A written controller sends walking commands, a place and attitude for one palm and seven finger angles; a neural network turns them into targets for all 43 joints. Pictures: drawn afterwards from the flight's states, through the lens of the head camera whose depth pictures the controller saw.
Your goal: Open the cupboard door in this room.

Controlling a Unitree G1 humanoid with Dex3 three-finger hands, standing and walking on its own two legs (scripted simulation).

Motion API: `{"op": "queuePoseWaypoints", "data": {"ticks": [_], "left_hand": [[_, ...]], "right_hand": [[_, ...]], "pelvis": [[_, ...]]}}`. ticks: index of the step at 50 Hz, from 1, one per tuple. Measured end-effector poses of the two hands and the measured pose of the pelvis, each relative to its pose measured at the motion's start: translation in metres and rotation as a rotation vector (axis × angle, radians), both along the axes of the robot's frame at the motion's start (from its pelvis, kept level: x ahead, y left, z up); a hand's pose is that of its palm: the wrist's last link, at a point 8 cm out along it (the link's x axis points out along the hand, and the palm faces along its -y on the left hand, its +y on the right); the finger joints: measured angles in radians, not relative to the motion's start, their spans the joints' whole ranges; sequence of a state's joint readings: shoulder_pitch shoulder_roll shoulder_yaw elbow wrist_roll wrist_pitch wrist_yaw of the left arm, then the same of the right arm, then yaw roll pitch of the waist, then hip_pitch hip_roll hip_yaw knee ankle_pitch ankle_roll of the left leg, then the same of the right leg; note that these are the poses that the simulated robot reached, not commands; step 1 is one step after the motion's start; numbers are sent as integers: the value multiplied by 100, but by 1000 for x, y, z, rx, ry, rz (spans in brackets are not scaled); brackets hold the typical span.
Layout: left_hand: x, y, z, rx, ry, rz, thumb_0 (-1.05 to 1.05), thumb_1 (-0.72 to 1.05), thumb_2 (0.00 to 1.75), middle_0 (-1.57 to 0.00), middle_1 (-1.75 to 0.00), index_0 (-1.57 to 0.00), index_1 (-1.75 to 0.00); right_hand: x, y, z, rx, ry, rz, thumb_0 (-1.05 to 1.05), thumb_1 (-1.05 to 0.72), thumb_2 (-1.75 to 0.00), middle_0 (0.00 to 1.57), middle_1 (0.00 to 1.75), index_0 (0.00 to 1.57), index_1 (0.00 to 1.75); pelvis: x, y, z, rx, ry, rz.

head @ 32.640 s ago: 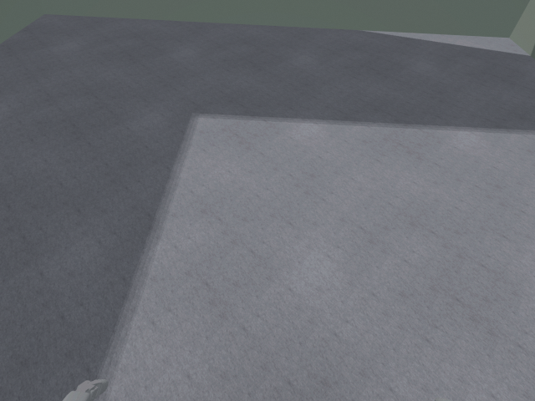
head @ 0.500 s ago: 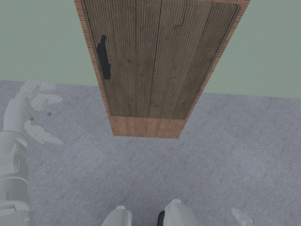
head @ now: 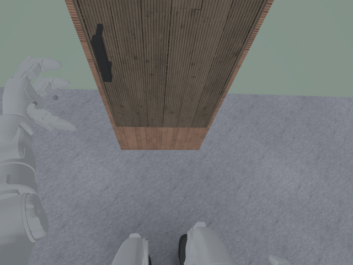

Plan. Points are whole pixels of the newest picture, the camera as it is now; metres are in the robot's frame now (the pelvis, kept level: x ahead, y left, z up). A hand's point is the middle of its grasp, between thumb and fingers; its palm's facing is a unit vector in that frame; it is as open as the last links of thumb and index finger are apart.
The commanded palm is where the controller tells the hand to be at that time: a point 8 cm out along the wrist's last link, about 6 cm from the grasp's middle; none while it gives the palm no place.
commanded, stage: move the hooked fingers beside the handle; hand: left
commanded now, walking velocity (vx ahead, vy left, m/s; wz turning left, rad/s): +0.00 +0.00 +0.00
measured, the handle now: (104, 54) +0.59 +0.16 +0.05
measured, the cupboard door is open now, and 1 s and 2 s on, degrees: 0 0 0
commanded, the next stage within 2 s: slide the fingers in behind the handle in 1.38 s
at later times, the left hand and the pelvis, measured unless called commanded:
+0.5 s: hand (69, 66) +0.55 +0.23 +0.05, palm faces -0.02 -1.00 -0.02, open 14.0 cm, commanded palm +0.54 +0.27 +0.04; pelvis +0.00 +0.01 -0.01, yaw -1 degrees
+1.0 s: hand (65, 67) +0.54 +0.24 +0.05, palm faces -0.02 -1.00 +0.01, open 14.0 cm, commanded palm +0.53 +0.27 +0.04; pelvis +0.02 +0.01 +0.00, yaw -1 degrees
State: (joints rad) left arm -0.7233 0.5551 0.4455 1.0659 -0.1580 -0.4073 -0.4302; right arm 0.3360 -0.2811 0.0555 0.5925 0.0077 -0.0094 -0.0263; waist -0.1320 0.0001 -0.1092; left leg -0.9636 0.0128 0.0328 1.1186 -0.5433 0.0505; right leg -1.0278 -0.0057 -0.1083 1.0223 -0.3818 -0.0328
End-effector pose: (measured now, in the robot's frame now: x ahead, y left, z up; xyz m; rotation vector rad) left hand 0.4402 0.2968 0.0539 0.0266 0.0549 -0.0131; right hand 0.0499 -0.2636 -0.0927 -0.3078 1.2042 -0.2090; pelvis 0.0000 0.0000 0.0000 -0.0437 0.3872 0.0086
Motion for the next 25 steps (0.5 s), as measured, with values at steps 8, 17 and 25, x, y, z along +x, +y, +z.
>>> {"op": "queuePoseWaypoints", "data": {"ticks": [8, 17, 25], "left_hand": [[28, -5, 4, -8, -30, -1, -1, -50, 30, -30, -120, -30, -120], [60, -9, 1, -5, -23, 0, -1, -50, 30, -30, -120, -30, -120], [86, -15, 1, -9, -13, -9, -1, -50, 30, -30, -120, -30, -120]], "right_hand": [[-30, -1, -5, -11, 100, -42, 0, -90, -90, 20, 30, 20, 30], [-58, -1, -2, -30, 189, -82, 0, -90, -90, 20, 30, 20, 30], [-73, 5, -1, -31, 257, -110, 0, -90, -90, 20, 30, 20, 30]], "pelvis": [[-2, 1, -6, -6, 28, -4], [-2, 3, -11, -16, 68, -10], [1, 6, -13, -28, 97, -9]]}}
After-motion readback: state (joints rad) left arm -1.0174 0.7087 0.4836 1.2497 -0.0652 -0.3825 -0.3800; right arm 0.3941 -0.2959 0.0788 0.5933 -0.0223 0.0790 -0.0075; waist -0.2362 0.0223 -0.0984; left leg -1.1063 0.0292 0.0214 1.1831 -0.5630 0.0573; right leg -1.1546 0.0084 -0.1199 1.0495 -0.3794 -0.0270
